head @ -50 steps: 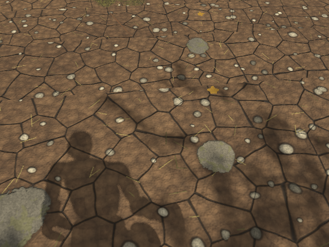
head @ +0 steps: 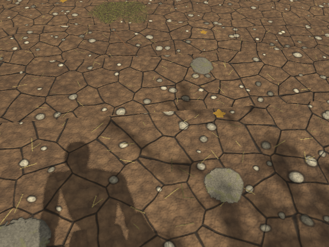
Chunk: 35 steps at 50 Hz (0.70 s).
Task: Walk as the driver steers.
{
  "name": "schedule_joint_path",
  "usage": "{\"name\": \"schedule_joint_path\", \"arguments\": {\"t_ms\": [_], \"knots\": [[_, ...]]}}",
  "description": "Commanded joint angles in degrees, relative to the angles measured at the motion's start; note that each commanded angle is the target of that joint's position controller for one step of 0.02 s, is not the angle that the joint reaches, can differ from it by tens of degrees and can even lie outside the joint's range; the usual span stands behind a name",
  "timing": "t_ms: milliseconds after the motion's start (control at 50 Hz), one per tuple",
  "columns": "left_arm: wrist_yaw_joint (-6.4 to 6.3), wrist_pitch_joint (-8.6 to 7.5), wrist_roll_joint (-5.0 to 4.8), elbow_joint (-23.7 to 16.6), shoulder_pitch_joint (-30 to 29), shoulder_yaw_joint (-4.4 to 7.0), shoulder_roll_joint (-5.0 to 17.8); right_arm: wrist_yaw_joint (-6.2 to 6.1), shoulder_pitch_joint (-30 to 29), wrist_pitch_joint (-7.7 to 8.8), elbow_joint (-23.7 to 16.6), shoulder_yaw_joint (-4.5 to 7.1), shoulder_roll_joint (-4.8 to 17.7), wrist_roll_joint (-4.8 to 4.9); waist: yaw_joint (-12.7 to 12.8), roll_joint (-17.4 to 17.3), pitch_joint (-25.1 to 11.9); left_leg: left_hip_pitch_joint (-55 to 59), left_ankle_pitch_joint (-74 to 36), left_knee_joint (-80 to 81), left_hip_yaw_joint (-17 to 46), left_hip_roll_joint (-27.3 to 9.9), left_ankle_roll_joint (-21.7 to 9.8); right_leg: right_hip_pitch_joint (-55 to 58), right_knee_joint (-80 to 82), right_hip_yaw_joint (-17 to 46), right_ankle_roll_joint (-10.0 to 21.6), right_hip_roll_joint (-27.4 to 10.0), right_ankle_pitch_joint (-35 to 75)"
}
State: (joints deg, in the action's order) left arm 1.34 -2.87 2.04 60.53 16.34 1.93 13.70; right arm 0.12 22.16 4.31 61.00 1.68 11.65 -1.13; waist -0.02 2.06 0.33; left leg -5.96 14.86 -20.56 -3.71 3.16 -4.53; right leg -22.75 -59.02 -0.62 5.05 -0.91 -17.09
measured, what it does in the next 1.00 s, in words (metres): walks ahead: right foot, then left foot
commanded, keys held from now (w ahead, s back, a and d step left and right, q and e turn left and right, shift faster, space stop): w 0.26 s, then no key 0.74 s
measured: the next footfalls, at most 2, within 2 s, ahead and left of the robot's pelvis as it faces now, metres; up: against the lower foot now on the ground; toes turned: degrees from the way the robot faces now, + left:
right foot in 0.34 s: +0.35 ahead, -0.07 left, +0.00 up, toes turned -3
left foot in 0.76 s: +0.38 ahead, +0.11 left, +0.00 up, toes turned +2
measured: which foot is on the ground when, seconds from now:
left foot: down 0.00-0.32, up 0.34-0.74, down 0.76-1.00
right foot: up 0.00-0.32, down 0.34-1.00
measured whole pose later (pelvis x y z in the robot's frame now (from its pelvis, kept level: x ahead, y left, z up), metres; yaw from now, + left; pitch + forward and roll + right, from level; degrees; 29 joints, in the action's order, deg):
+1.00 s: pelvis +0.33 +0.00 +0.00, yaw +0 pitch -2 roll +0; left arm -2.3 -1.4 0.6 63.3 17.5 -0.4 8.1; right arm -2.5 15.2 0.9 64.8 -0.4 7.4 -0.4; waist 0.5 0.5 1.6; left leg -9.9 11.9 -23.5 -2.0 0.4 -1.2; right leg -5.8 -21.5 -4.8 3.8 2.6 -14.3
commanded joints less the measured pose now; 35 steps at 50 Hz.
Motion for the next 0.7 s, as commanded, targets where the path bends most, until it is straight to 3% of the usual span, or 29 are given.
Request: {"name": "schedule_joint_path", "arguments": {"t_ms": [20, 120, 200, 260, 300, 320, 340, 360, 380, 400, 420, 440, 460, 480, 520, 580, 640, 700], "knots": [[0.72, -0.27, 0.21, -3.1, -2.4, 0.59, 2.8, -0.33, 5.1, 1.5, -0.2, 0.36, 5.2, 0.26, 0.1, -5.8, 5.2, 7.7, -11.6, 12.9, 15.2, -15.0, -5.0, -16.1, -2.1, -0.2, -1.2, -2.9, 5.1], [0.7, 0.62, -0.24, -8.0, -14.2, -0.01, 1.2, -0.68, 9.4, 1.55, 1.4, -0.48, 4.4, 0.21, -1.6, -6.6, 7.2, 6.9, -28.6, 12.4, 8.9, -12.9, -5.2, -19.0, 6.8, -4.4, -3.1, -1.6, 9.2], [0.57, 0.51, -0.97, -11.1, -21.2, -0.9, 0.0, -1.11, 10.4, 1.65, 2.0, -0.69, 4.8, 0.11, -2.7, -7.6, 8.3, 6.1, -35.3, 12.5, 6.5, -12.7, -4.8, -12.3, 20.8, -7.1, -2.0, 0.7, 13.1], [-0.21, 0.18, -1.06, -11.3, -18.1, -0.26, 1.9, -1.33, 8.6, 1.88, 2.1, -0.41, 6.1, 0.04, 0.0, -7.9, 6.0, 9.3, -50.9, 7.3, 5.2, -14.4, -4.2, -4.7, 25.0, -7.5, 1.3, 2.9, 11.7], [-1.18, -0.89, -0.94, -7.0, -4.7, 0.91, 3.7, -1.63, 6.9, 1.6, 2.1, -0.17, 6.6, -0.02, 5.2, -7.8, -0.5, 11.0, -62.4, -8.0, 4.3, -13.4, -2.6, 7.5, 27.9, -6.9, 3.3, 5.8, 11.8], [-1.71, -1.72, -0.31, -4.3, 3.4, 1.52, 4.6, -1.63, 5.7, 1.44, 1.9, -0.1, 7.0, 0.75, 8.8, -7.2, -4.0, 6.4, -55.6, -19.2, 3.2, -11.7, -1.5, 18.2, 33.1, -5.2, 4.2, 3.7, 18.9], [-2.23, -2.19, 1.18, -2.7, 11.2, 2.66, 9.1, -1.53, 7.1, 1.51, 0.4, -0.7, 4.7, 1.45, 9.8, -1.8, -10.7, -4.6, -31.7, -35.7, 1.6, -8.1, -0.5, 32.1, 30.6, 6.5, 6.4, -8.7, 28.9], [-1.76, -1.75, 1.28, -2.9, 11.0, 3.45, 12.7, -1.5, 18.0, 0.64, 1.7, -1.38, -1.3, 3.57, 4.2, 9.4, -19.6, -21.2, 21.4, -59.1, 1.7, 2.3, 1.5, 45.8, 30.6, 31.5, 18.6, -26.5, 51.6], [-1.25, -1.15, -2.03, -3.6, 7.6, 3.56, 10.6, -1.94, 13.2, -0.04, 1.9, 0.21, 4.6, 1.46, 4.5, -1.6, -17.7, -22.0, 15.2, -61.2, 8.1, 0.1, 0.9, 37.6, 35.3, 30.7, 18.3, -22.8, 45.4], [-1.38, -1.28, -2.41, -4.7, 0.0, 2.34, 6.9, -1.74, 6.7, 0.0, -0.3, 0.26, 3.9, 0.59, 2.3, -0.2, -7.3, -24.0, 10.7, -58.3, 7.7, -2.4, 1.0, 27.7, 38.5, 22.1, 16.2, -20.3, 42.0], [-1.31, -1.59, -1.99, -4.9, -2.7, 1.36, 3.2, -1.57, 3.8, 0.03, -1.0, 0.43, 3.6, -0.12, 1.0, -1.7, -2.6, -22.9, 8.3, -55.0, 7.1, -4.0, 1.0, 20.8, 41.0, 17.0, 13.8, -17.5, 43.2], [-1.62, -1.96, -1.86, -4.3, -2.6, 0.67, 1.0, -1.31, 2.5, -0.58, -1.1, 0.81, 3.7, -0.76, 0.0, -1.6, -0.3, -20.9, 7.1, -51.9, 7.2, -5.1, 1.3, 16.3, 42.4, 12.5, 11.8, -15.1, 45.3], [-1.94, -2.09, -1.82, -3.4, -1.9, 0.02, -0.7, -0.92, 3.9, -1.48, -0.9, 0.61, 2.2, -1.11, -1.4, -0.7, 0.1, -17.2, 6.4, -48.7, 6.8, -5.4, 1.8, 12.4, 43.7, 8.8, 10.2, -13.4, 46.3], [-1.98, -2.49, -1.51, -2.7, -0.8, -0.41, -1.2, -0.7, 4.5, -2.23, -0.5, 0.46, 0.8, -0.99, -2.2, -0.8, -0.4, -14.3, 5.7, -46.1, 6.4, -5.0, 2.1, 10.3, 43.9, 6.6, 9.3, -12.4, 49.2], [-1.92, -3.21, -0.99, -2.1, -0.6, -0.57, 0.7, -0.71, 5.0, -3.45, -0.1, 0.17, -0.8, -0.59, -4.0, -0.1, -1.5, -11.4, 4.6, -40.6, 5.3, -4.4, 2.9, 8.0, 43.6, 3.0, 9.0, -11.2, 54.2], [-1.92, -2.97, -0.56, -1.7, -0.1, -1.08, 2.0, -1.41, 0.4, -4.39, -0.9, -0.07, -0.2, -0.36, -3.7, 2.3, -1.5, -10.6, 1.7, -28.3, 3.5, -4.4, 3.2, 7.9, 42.9, 0.0, 6.8, -9.1, 52.5], [-2.22, -1.84, -0.72, -0.7, 3.1, -1.37, 2.2, -1.92, -3.5, -5.04, -1.1, -0.27, 0.7, 0.07, -1.7, 3.9, -2.6, -9.1, -0.8, -22.3, 2.5, -4.3, 3.4, 9.3, 43.0, 1.2, 5.7, -9.2, 41.4], [-2.74, -0.64, -0.53, -0.3, 3.9, -1.7, 1.5, -2.26, -6.3, -5.17, -1.0, -0.62, 0.9, 0.06, -0.5, 3.0, -0.4, -7.3, 1.1, -16.7, 2.6, -4.8, 3.4, 8.1, 43.5, 4.5, 6.2, -10.4, 25.3]]}}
